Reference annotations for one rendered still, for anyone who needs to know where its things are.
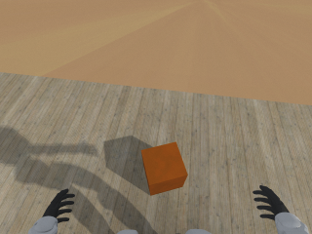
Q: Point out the robot right forearm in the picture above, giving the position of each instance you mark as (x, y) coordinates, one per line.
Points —
(287, 223)

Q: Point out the robot left hand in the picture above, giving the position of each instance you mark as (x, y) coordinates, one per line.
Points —
(53, 209)

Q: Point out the carton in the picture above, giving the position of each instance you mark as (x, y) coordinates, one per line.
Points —
(164, 168)

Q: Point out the robot left forearm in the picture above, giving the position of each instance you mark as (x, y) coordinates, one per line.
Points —
(45, 225)

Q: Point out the robot right hand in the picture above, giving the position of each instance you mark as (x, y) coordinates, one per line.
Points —
(276, 205)

